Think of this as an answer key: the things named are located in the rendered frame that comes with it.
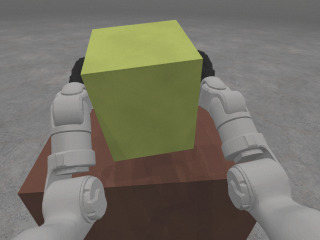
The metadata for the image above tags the robot right hand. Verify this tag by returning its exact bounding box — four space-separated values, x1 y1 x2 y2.
197 50 215 83

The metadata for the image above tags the right robot upper arm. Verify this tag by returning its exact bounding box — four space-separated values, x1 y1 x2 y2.
227 158 320 240

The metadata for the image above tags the robot left hand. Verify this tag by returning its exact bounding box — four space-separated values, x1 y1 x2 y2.
69 57 85 84

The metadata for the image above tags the pedestal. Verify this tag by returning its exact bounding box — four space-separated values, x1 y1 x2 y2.
17 105 257 240

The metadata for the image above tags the left robot upper arm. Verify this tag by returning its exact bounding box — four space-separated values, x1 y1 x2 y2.
12 175 107 240

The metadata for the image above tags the robot right forearm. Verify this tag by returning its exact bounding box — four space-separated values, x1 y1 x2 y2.
198 76 292 195

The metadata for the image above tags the carton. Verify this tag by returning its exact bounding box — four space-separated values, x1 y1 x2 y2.
80 20 203 162

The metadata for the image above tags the robot left forearm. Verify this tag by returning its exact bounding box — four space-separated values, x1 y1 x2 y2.
42 82 96 218

